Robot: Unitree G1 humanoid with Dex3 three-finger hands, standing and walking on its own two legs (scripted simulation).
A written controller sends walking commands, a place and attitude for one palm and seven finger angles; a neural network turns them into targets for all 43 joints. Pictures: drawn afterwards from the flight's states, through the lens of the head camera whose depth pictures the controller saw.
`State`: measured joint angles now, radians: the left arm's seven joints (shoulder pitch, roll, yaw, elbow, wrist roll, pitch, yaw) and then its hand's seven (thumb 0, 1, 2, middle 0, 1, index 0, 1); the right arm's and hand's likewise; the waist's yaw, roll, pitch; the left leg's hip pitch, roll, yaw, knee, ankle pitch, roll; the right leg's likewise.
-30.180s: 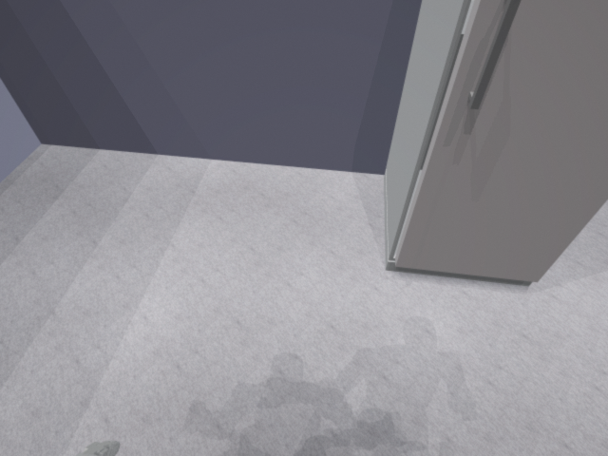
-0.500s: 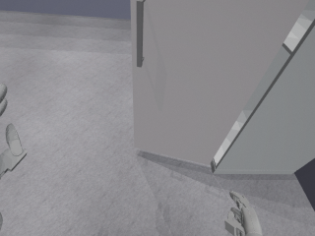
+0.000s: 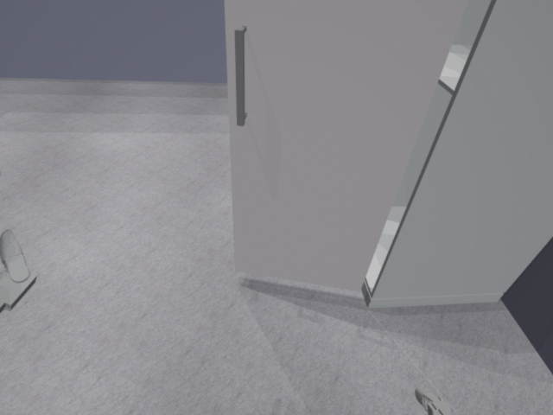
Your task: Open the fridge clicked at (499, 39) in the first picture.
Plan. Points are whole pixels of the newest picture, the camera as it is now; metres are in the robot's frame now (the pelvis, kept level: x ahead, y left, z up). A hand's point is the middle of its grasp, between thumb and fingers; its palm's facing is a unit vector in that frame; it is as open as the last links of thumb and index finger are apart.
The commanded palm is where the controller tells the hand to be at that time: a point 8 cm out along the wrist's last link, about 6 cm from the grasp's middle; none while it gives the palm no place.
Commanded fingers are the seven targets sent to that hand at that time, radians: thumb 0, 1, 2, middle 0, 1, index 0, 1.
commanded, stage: stop stepping back and stand still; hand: left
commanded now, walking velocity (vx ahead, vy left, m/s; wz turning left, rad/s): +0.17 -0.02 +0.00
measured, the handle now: (242, 78) +0.85 +0.11 +0.17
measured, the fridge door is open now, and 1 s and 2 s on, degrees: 76 76 76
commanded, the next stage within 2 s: let the arm hang, fingers relaxed in 0.40 s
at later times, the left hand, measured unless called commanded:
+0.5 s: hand (10, 319) +0.16 +0.26 +0.19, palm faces +0.48 -0.76 -0.44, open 7.4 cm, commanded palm none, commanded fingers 0.00 0.90 0.90 -0.20 -0.30 -0.20 -0.30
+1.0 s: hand out of the picture -0.08 +0.20 -0.16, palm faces +0.03 -0.97 -0.23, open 7.2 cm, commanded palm none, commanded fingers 0.00 0.90 0.90 -0.20 -0.30 -0.20 -0.30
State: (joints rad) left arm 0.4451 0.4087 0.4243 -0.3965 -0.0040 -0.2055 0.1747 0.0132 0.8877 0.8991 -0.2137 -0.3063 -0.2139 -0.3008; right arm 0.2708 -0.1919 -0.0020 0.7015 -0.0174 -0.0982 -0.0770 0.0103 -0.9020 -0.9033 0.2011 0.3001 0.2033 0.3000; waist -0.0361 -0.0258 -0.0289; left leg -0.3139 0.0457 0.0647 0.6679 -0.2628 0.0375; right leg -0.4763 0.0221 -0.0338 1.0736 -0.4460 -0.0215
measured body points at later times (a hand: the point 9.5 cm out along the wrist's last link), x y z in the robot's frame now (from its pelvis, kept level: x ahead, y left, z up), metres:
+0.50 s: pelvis -0.04 -0.01 +0.00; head -0.06 +0.00 +0.45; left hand +0.13 +0.30 +0.21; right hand +0.11 -0.24 -0.07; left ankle +0.01 +0.14 -0.72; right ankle +0.00 -0.10 -0.72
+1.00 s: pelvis -0.03 +0.00 +0.02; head -0.01 +0.01 +0.47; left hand -0.08 +0.25 -0.14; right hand -0.05 -0.26 -0.13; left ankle +0.00 +0.12 -0.72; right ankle +0.01 -0.10 -0.72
